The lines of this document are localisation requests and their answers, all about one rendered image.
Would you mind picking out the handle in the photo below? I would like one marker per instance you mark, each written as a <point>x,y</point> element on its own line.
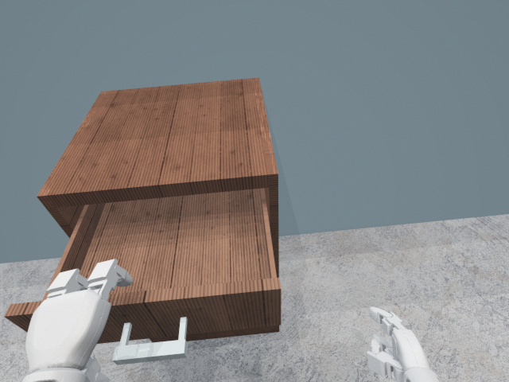
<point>156,351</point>

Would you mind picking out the cabinet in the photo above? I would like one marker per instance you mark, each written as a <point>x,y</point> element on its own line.
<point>168,141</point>

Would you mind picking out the drawer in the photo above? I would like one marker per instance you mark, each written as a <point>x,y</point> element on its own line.
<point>207,257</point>

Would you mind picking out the right robot hand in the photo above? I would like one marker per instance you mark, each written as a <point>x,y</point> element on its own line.
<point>392,359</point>

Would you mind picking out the left robot hand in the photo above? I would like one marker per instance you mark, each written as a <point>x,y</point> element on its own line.
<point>66,327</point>

